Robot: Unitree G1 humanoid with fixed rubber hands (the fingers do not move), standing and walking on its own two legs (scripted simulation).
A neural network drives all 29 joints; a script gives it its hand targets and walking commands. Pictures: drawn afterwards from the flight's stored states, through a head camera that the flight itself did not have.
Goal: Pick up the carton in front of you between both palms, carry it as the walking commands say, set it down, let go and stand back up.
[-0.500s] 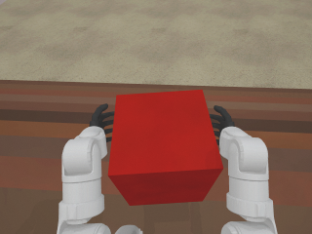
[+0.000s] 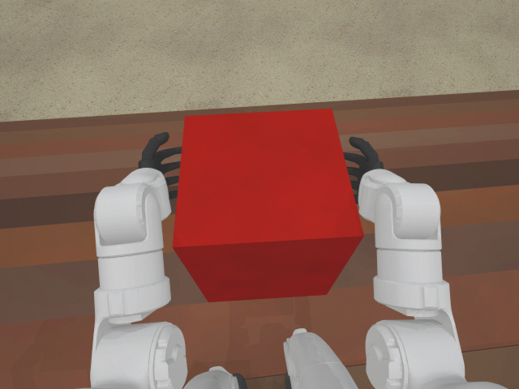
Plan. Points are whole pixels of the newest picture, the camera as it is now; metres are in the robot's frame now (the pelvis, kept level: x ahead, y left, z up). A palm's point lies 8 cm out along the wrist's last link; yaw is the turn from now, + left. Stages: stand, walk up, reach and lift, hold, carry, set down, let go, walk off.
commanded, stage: carry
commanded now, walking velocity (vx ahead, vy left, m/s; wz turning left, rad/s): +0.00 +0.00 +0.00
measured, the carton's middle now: (263, 215) +0.36 -0.03 +0.00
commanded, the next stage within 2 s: none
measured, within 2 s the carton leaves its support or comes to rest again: neither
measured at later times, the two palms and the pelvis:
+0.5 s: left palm (191, 118) +0.65 +0.10 -0.08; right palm (321, 109) +0.66 -0.20 -0.09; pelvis +0.30 -0.07 -0.19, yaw +1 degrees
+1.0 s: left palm (214, 76) +1.00 +0.05 -0.26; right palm (306, 81) +0.96 -0.24 -0.26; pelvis +0.63 -0.05 -0.35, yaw -1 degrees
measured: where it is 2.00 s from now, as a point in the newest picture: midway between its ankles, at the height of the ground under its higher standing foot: (243, 183)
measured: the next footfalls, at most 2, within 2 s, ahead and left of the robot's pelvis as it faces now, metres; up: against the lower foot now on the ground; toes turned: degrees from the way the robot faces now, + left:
right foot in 0.28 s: +0.32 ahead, -0.09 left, -0.16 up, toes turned -2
left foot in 0.80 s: +0.62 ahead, -0.04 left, -0.31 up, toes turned -2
